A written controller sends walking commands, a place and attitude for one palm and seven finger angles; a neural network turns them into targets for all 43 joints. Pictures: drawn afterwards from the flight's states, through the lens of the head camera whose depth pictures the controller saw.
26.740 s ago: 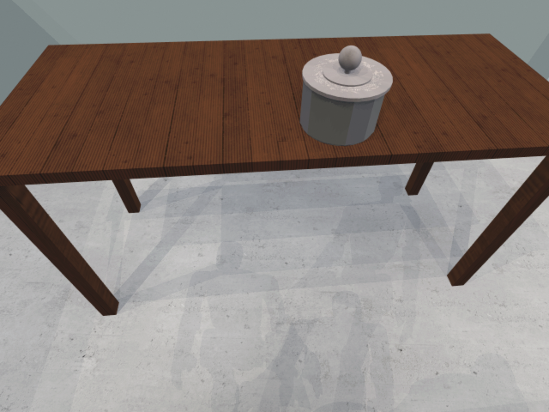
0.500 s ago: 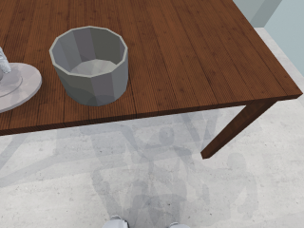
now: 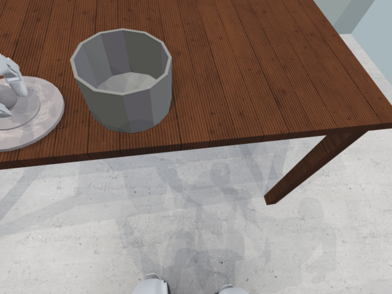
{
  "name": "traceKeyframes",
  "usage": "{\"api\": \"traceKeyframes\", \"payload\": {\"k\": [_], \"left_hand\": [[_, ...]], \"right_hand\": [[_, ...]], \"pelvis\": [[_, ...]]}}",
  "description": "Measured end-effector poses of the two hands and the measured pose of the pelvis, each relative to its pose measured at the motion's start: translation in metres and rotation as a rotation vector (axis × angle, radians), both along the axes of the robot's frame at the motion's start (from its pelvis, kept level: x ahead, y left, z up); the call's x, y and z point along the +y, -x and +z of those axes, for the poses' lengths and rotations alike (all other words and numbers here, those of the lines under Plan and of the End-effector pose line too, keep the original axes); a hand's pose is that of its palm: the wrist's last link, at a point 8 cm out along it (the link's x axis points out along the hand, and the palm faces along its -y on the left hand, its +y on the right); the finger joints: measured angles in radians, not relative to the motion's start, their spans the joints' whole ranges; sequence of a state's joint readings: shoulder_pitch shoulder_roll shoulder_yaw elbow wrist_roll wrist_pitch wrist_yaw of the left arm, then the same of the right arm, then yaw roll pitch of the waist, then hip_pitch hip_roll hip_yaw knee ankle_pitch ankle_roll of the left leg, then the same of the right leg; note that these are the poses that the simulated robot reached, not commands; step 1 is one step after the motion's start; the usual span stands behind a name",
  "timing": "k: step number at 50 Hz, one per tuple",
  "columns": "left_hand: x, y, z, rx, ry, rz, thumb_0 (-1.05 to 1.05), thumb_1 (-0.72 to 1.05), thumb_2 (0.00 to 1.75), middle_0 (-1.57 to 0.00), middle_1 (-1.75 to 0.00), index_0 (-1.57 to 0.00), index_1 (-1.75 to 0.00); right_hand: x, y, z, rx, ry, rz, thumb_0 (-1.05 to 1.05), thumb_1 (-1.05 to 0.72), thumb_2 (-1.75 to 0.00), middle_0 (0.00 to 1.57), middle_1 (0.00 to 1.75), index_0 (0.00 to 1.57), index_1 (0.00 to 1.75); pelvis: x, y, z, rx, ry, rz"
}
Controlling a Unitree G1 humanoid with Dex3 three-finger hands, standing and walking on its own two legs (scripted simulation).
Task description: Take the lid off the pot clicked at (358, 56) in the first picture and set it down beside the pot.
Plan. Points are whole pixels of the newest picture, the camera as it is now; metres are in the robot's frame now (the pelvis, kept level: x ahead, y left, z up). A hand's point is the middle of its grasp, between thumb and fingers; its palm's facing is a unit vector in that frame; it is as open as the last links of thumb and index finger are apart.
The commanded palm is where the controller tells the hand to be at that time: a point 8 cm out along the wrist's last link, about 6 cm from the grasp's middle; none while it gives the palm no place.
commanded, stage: open the fingers wide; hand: left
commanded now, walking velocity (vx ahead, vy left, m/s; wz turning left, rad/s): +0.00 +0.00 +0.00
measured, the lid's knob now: (1, 97) +0.49 +0.35 +0.08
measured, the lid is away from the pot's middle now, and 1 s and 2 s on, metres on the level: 0.24 0.24 0.24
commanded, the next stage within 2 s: raise the empty hand in 0.88 s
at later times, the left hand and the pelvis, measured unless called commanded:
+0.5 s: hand out of the picture +0.45 +0.36 +0.11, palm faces -0.40 -0.13 -0.91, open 8.9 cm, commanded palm +0.48 +0.35 +0.17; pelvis -0.01 +0.00 +0.00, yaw +1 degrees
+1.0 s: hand out of the picture +0.46 +0.36 +0.12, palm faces -0.40 -0.13 -0.91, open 11.0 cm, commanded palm +0.49 +0.35 +0.18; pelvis -0.01 +0.00 +0.00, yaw +0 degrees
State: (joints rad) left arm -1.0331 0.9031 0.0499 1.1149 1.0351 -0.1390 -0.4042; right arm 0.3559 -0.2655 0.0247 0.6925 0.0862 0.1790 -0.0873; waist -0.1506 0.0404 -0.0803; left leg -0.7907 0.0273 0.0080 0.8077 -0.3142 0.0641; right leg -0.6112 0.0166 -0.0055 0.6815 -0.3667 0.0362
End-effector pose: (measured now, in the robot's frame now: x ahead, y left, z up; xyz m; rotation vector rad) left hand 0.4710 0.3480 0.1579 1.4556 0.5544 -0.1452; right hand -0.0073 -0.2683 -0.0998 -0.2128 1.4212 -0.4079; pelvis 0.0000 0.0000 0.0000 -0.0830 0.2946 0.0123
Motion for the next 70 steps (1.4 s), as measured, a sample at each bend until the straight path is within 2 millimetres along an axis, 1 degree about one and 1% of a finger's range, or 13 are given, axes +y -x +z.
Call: {"api": "traceKeyframes", "payload": {"k": [6, 12, 16, 21, 29, 34, 41, 53, 61, 70], "left_hand": [[0.004, 0.008, 0.001, 0.009, -0.02, 0.019, 0.0, 0.31, 0.58, -0.67, -1.0, -0.64, -1.02], [0.003, 0.012, 0.004, 0.009, -0.01, 0.017, 0.0, 0.32, 0.61, -0.64, -1.0, -0.61, -1.0], [0.001, 0.013, 0.006, -0.001, -0.011, 0.008, 0.0, 0.29, 0.63, -0.6, -0.98, -0.59, -0.99], [0.005, 0.013, 0.014, -0.026, -0.01, 0.026, 0.0, 0.24, 0.64, -0.55, -0.96, -0.55, -0.97], [0.008, 0.014, 0.017, -0.013, -0.015, 0.039, 0.0, 0.13, 0.67, -0.47, -0.91, -0.47, -0.91], [0.008, 0.014, 0.017, -0.011, -0.01, 0.034, 0.0, 0.05, 0.68, -0.42, -0.87, -0.42, -0.87], [0.008, 0.013, 0.016, -0.012, -0.011, 0.027, 0.0, -0.01, 0.69, -0.39, -0.84, -0.39, -0.84], [0.009, 0.011, 0.016, -0.02, -0.016, 0.013, 0.0, -0.04, 0.71, -0.39, -0.81, -0.39, -0.81], [0.008, 0.008, 0.033, -0.059, -0.014, 0.016, 0.0, -0.04, 0.72, -0.39, -0.81, -0.4, -0.81], [0.009, 0.007, 0.052, -0.058, -0.027, 0.033, 0.0, -0.04, 0.72, -0.39, -0.81, -0.4, -0.81]], "right_hand": [[-0.005, -0.019, 0.001, -0.051, 0.008, 0.038, 0.0, -0.9, -0.9, 0.2, 0.3, 0.2, 0.3], [-0.012, -0.028, 0.004, -0.079, 0.029, 0.057, 0.0, -0.9, -0.9, 0.2, 0.3, 0.2, 0.3], [-0.015, -0.027, 0.005, -0.078, 0.037, 0.058, 0.0, -0.9, -0.9, 0.2, 0.3, 0.2, 0.3], [-0.016, -0.021, 0.005, -0.067, 0.034, 0.047, 0.0, -0.91, -0.9, 0.2, 0.3, 0.2, 0.3], [-0.013, -0.008, 0.002, -0.026, 0.017, 0.022, 0.0, -0.91, -0.9, 0.2, 0.3, 0.2, 0.3], [-0.01, -0.003, 0.001, -0.019, 0.008, 0.011, 0.0, -0.91, -0.9, 0.2, 0.3, 0.2, 0.3], [-0.007, -0.003, 0.001, -0.024, 0.006, 0.011, 0.0, -0.91, -0.9, 0.2, 0.3, 0.2, 0.3], [-0.005, -0.008, 0.003, -0.031, 0.014, 0.021, 0.0, -0.91, -0.9, 0.2, 0.3, 0.2, 0.3], [-0.001, -0.013, 0.005, -0.054, 0.01, 0.026, 0.0, -0.91, -0.9, 0.2, 0.3, 0.2, 0.3], [0.004, -0.018, 0.006, -0.071, -0.005, 0.031, 0.0, -0.91, -0.9, 0.2, 0.3, 0.2, 0.3]], "pelvis": [[-0.002, 0.003, 0.001, -0.011, 0.001, 0.012], [-0.003, 0.004, 0.001, -0.02, -0.001, 0.015], [-0.004, 0.005, 0.002, -0.024, -0.002, 0.014], [-0.005, 0.005, 0.002, -0.026, -0.003, 0.012], [-0.004, 0.004, 0.002, -0.026, -0.005, 0.008], [-0.003, 0.004, 0.001, -0.027, -0.005, 0.006], [-0.001, 0.006, 0.001, -0.026, -0.004, 0.005], [0.003, 0.006, 0.001, -0.023, -0.002, 0.006], [0.006, 0.004, 0.003, -0.031, -0.002, 0.006], [0.009, 0.002, 0.007, -0.047, -0.005, 0.008]]}}
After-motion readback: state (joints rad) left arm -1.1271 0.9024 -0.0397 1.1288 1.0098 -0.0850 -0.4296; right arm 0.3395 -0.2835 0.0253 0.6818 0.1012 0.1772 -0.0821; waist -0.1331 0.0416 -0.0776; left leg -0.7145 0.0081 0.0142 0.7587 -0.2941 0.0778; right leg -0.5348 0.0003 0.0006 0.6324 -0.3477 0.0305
